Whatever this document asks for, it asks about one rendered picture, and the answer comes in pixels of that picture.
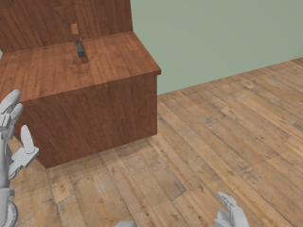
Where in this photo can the robot left forearm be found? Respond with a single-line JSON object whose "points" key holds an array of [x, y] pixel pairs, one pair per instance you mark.
{"points": [[8, 210]]}

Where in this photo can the right robot hand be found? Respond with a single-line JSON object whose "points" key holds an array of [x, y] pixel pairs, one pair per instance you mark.
{"points": [[236, 216]]}

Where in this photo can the counter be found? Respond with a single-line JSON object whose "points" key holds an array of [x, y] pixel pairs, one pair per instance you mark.
{"points": [[76, 107]]}

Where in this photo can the tap lever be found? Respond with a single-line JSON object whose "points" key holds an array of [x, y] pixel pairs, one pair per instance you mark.
{"points": [[80, 50]]}

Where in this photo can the left robot hand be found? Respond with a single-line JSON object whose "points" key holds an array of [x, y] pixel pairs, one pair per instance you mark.
{"points": [[10, 111]]}

